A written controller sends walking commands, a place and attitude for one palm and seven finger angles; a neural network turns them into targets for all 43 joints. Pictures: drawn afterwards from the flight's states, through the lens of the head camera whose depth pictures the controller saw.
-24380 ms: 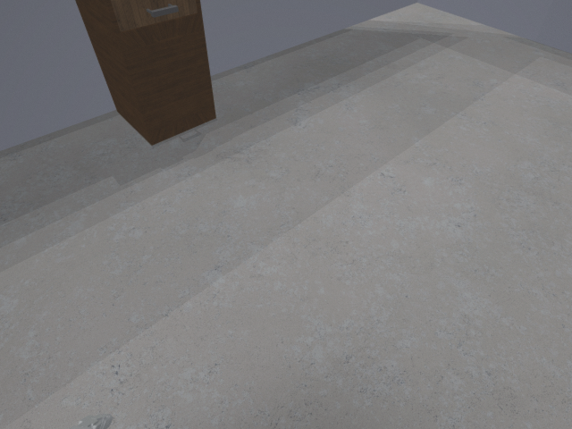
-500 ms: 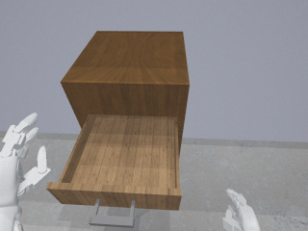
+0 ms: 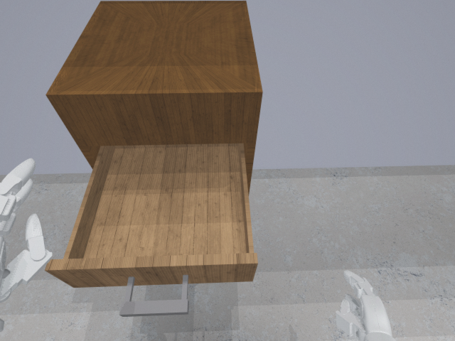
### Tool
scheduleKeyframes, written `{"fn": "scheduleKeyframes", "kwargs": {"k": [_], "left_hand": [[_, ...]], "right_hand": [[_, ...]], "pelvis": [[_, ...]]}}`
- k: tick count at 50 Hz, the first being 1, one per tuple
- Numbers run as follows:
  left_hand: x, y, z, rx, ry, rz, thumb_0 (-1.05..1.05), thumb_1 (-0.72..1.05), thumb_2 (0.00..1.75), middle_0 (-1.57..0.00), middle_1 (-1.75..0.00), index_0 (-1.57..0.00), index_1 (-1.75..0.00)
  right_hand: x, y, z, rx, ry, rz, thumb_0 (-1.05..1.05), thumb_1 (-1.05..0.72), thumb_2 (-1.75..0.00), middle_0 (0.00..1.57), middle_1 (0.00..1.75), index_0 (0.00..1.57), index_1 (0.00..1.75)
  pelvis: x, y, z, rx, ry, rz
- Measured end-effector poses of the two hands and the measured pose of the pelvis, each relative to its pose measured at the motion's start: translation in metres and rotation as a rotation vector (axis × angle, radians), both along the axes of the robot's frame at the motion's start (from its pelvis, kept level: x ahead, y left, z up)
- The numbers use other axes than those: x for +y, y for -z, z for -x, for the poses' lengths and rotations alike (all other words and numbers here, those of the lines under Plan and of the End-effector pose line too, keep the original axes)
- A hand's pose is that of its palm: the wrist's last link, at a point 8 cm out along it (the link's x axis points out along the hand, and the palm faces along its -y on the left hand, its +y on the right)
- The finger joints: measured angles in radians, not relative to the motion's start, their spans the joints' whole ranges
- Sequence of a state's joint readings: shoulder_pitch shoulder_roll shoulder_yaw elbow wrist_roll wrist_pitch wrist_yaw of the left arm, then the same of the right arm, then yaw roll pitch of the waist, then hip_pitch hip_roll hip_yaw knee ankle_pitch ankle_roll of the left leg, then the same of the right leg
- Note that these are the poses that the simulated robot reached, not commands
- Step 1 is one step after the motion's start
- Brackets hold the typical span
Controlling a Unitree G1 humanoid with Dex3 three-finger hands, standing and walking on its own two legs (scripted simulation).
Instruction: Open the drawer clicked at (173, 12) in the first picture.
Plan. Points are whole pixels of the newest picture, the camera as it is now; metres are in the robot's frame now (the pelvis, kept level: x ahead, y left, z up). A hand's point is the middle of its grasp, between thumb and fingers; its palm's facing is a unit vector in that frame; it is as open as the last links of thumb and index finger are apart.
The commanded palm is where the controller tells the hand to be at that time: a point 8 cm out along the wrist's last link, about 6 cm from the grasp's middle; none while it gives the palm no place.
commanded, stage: step back with the hand held close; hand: left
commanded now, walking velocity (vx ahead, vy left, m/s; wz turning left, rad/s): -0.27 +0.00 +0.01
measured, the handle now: (156, 295) +0.21 +0.15 -0.10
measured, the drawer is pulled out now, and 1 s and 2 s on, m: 0.30 0.30 0.30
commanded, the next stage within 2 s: stop stepping back and stand still in 1.08 s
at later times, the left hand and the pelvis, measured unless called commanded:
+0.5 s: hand (13, 321) +0.13 +0.23 +0.15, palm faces +0.38 -0.79 -0.48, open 7.4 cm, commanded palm +0.06 +0.27 +0.18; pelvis -0.06 -0.01 -0.01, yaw +2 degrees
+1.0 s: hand out of the picture +0.06 +0.22 +0.16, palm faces +0.37 -0.82 -0.43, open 7.4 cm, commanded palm +0.00 +0.26 +0.18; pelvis -0.13 -0.02 +0.00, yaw -1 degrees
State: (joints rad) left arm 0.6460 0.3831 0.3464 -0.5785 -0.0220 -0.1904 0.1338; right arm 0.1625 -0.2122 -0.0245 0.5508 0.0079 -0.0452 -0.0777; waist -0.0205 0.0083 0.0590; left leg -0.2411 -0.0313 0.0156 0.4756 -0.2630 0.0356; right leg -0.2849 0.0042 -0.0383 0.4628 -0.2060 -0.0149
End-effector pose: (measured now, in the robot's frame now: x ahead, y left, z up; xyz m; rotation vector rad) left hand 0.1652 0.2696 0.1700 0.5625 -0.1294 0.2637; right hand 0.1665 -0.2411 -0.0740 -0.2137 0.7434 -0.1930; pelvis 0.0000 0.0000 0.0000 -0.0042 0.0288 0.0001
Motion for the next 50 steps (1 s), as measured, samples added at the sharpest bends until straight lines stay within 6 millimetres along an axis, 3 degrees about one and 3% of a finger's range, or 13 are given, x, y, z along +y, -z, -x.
{"fn": "scheduleKeyframes", "kwargs": {"k": [7,17,27,36,45,50], "left_hand": [[0.002,-0.003,0.025,-0.035,-0.037,-0.035,0.01,0.89,0.9,-0.21,-0.3,-0.22,-0.3],[-0.016,-0.003,0.056,-0.12,-0.067,0.05,0.01,0.89,0.9,-0.21,-0.3,-0.22,-0.3],[-0.001,-0.004,0.081,-0.117,-0.048,-0.041,0.01,0.89,0.9,-0.21,-0.3,-0.21,-0.3],[-0.008,-0.006,0.104,-0.166,-0.04,0.018,0.01,0.89,0.9,-0.21,-0.3,-0.22,-0.3],[0.011,-0.002,0.131,-0.135,-0.052,0.003,0.01,0.89,0.9,-0.21,-0.3,-0.22,-0.3],[-0.007,-0.01,0.142,-0.149,-0.028,0.037,0.01,0.89,0.9,-0.21,-0.3,-0.21,-0.3]], "right_hand": [[0.002,0.005,0.018,-0.015,-0.02,0.018,0.01,-0.91,-0.9,0.2,0.3,0.2,0.3],[-0.004,0.015,0.047,0.012,-0.043,-0.015,0.01,-0.91,-0.9,0.2,0.3,0.21,0.3],[-0.007,0.004,0.071,-0.032,-0.039,0.015,0.01,-0.91,-0.9,0.2,0.3,0.2,0.3],[-0.002,0.008,0.085,0.003,-0.076,0.004,0.01,-0.91,-0.9,0.2,0.3,0.21,0.3],[0.013,0.002,0.114,-0.01,-0.071,0.012,0.01,-0.91,-0.9,0.2,0.3,0.21,0.3],[0.017,0.004,0.131,-0.019,-0.091,-0.04,0.01,-0.9,-0.9,0.2,0.3,0.21,0.3]], "pelvis": [[-0.006,0.007,0.016,0.003,-0.012,-0.016],[-0.019,0.009,0.04,-0.014,-0.026,-0.013],[-0.016,0.012,0.067,-0.013,-0.038,-0.022],[-0.016,0.012,0.091,-0.003,-0.047,-0.018],[-0.01,0.008,0.116,-0.001,-0.046,0.01],[-0.019,0.004,0.133,0.002,0.009,0.019]]}}
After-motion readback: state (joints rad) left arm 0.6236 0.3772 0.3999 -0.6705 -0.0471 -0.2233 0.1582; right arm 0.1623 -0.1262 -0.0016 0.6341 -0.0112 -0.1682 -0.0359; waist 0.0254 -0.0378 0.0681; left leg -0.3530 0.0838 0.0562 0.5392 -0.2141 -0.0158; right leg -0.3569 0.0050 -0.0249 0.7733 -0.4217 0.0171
